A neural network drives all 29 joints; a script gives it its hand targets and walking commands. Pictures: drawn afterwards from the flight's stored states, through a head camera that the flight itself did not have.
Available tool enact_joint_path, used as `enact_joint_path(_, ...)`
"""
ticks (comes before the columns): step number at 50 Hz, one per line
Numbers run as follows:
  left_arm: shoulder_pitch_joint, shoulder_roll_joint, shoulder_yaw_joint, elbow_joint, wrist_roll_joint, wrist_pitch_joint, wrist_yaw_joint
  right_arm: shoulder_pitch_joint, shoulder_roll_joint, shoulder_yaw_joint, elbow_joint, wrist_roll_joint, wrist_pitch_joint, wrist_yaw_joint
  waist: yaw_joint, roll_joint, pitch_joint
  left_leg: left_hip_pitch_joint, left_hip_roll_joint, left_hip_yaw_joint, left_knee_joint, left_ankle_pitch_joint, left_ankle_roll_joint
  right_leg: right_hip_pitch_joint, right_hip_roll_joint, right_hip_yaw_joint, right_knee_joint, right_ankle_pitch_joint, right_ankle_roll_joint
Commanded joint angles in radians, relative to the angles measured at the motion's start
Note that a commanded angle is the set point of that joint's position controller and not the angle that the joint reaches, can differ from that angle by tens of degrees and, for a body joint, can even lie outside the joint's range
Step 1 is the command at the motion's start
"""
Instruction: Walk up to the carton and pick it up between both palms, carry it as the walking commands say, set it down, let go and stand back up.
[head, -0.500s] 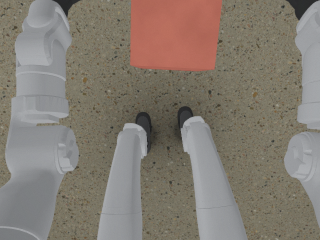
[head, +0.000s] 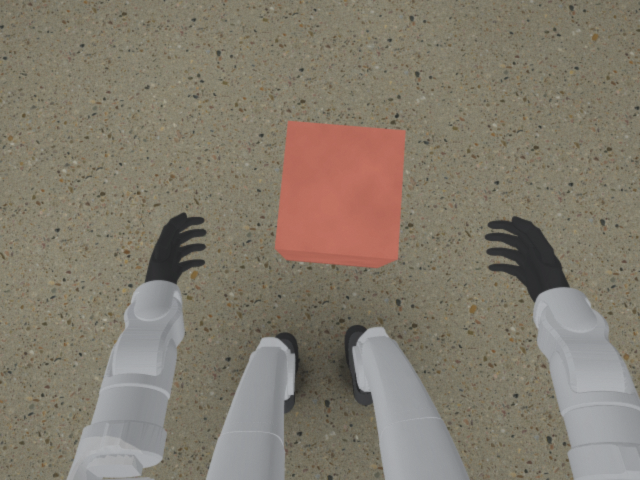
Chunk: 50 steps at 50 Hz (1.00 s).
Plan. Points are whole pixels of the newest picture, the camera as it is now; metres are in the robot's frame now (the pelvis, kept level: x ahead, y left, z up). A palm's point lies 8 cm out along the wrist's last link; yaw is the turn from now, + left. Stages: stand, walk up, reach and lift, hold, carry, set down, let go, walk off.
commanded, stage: let go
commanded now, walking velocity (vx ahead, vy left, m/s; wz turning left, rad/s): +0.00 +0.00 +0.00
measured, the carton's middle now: (338, 203) +0.51 -0.06 -0.57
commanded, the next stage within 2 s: stand in 0.86 s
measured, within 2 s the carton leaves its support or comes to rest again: neither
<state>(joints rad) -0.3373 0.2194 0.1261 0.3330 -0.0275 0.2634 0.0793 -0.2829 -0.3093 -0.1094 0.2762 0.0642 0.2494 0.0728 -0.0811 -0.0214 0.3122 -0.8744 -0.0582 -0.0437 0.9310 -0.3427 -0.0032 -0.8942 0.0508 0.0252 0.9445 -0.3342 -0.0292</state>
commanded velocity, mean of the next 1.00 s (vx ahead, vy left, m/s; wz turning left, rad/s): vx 0.00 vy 0.00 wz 0.00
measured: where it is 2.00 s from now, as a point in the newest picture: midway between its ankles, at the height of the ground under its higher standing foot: (323, 382)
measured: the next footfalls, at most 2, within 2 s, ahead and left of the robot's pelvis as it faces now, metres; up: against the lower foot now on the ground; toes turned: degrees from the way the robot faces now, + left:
none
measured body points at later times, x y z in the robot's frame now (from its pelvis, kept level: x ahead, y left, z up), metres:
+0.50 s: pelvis +0.06 +0.00 +0.06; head +0.10 +0.00 +0.50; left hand +0.21 +0.23 -0.04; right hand +0.21 -0.23 -0.03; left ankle +0.06 +0.12 -0.68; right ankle +0.06 -0.10 -0.68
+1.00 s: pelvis +0.11 +0.01 +0.06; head +0.07 +0.01 +0.50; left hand +0.23 +0.24 -0.05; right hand +0.23 -0.22 -0.04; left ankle +0.06 +0.12 -0.68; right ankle +0.06 -0.10 -0.68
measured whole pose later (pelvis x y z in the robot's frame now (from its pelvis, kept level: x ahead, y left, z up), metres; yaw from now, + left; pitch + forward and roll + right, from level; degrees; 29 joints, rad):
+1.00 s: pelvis +0.11 +0.01 +0.06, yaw -2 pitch -1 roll -1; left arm 0.31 0.18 0.00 0.69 0.04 -0.02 -0.01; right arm 0.30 -0.20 -0.01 0.60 -0.05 0.01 0.01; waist -0.01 0.02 -0.09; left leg -0.15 -0.04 -0.04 0.55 -0.37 0.03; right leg -0.17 0.06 0.06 0.53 -0.34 -0.02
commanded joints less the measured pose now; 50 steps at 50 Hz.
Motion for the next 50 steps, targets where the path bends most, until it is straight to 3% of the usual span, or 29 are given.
enact_joint_path(1,-0.065,0.109,0.044,-0.118,0.02,-0.111,-0.016,0.01,-0.06,-0.043,-0.082,-0.021,-0.107,0.017,0.009,0.044,-0.992,0.27,0.008,0.008,-0.17,0.163,-0.015,0.628,-0.026,0.035,-0.137,0.402,0.022)
enact_joint_path(4,0.116,0.086,0.042,0.022,0.052,-0.131,-0.049,0.149,-0.017,-0.012,0.002,-0.028,-0.128,0.028,0.023,0.048,-0.728,0.326,0.022,0.019,-0.256,0.006,-0.007,0.558,-0.035,0.013,-0.255,0.169,0.022)
enact_joint_path(6,0.201,0.077,0.034,0.07,0.062,-0.143,-0.072,0.204,-0.016,0.004,0.018,-0.032,-0.137,0.026,0.028,0.034,-0.665,0.378,0.018,0.031,-0.292,-0.036,-0.001,0.58,-0.043,0.005,-0.318,0.095,0.03)
enact_joint_path(11,0.315,0.063,0.017,0.063,0.084,-0.182,-0.103,0.284,0.001,0.012,-0.003,-0.068,-0.164,0.001,0.033,-0.006,-0.438,0.474,0.015,0.031,-0.394,-0.075,0.01,0.616,-0.049,0.002,-0.425,0.013,0.038)
enact_joint_path(17,0.397,0.074,-0.022,-0.073,0.071,-0.224,-0.115,0.401,-0.001,0.015,-0.09,-0.092,-0.192,-0.012,0.062,-0.008,-0.417,0.621,0.01,0.031,-0.476,0.063,-0.003,0.774,-0.033,0.005,-0.467,0.18,0.055)
enact_joint_path(23,0.431,0.098,-0.048,-0.116,0.039,-0.23,-0.129,0.439,0.007,0.025,-0.075,-0.083,-0.189,-0.009,0.056,0.03,-0.337,0.674,0.03,0.025,-0.525,0.103,-0.008,0.865,-0.02,-0.002,-0.496,0.216,0.051)
enact_joint_path(34,0.502,0.099,-0.022,-0.054,0.035,-0.187,-0.134,0.467,0.011,0.029,-0.01,-0.09,-0.133,-0.016,0.059,0.035,-0.29,0.731,0.036,0.006,-0.523,0.274,-0.011,0.929,-0.01,-0.015,-0.518,0.342,0.046)
enact_joint_path(42,0.534,0.079,-0.042,-0.027,0.036,-0.222,-0.092,0.433,0.033,0.062,-0.021,-0.1,-0.092,-0.048,0.075,0.05,-0.367,0.781,0.038,-0.007,-0.483,0.43,-0.025,0.904,-0.011,0.0,-0.477,0.385,0.046)
enact_joint_path(43,0.544,0.075,-0.051,-0.014,0.031,-0.228,-0.085,0.437,0.038,0.067,-0.01,-0.1,-0.09,-0.052,0.075,0.049,-0.376,0.792,0.041,-0.011,-0.471,0.462,-0.026,0.885,-0.009,0.002,-0.469,0.389,0.046)
enact_joint_path(44,0.62,0.104,-0.084,0.173,0.047,-0.27,-0.095,0.56,-0.009,0.0,0.132,-0.113,-0.199,-0.066,0.057,0.033,-0.711,0.914,0.117,0.01,-0.406,0.46,-0.006,0.839,-0.129,0.028,-0.472,0.585,0.031)
enact_joint_path(45,0.633,0.131,-0.06,0.193,0.081,-0.305,-0.082,0.583,-0.065,0.026,0.174,-0.124,-0.261,-0.077,0.062,0.054,-0.716,0.907,0.119,-0.017,-0.4,0.413,-0.002,0.82,-0.142,0.072,-0.452,0.557,0.047)
enact_joint_path(46,0.625,0.122,-0.064,0.213,0.083,-0.327,-0.076,0.572,-0.046,0.029,0.198,-0.129,-0.292,-0.083,0.063,0.037,-0.688,0.873,0.136,-0.038,-0.402,0.391,0.004,0.781,-0.148,0.087,-0.446,0.522,0.044)
enact_joint_path(50,0.643,0.108,-0.072,0.304,0.065,-0.358,-0.077,0.586,-0.007,0.051,0.277,-0.106,-0.337,-0.083,0.068,0.022,-0.487,0.732,0.182,-0.093,-0.403,0.54,0.026,0.629,-0.127,0.109,-0.44,0.44,0.022)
